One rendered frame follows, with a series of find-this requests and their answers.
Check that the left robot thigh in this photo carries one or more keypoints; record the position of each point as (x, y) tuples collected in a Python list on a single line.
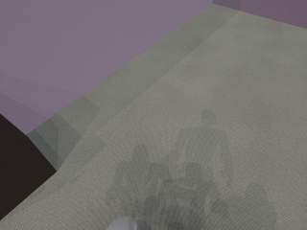
[(123, 223)]

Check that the cabinet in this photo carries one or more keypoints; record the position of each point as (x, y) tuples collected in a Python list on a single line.
[(23, 168)]

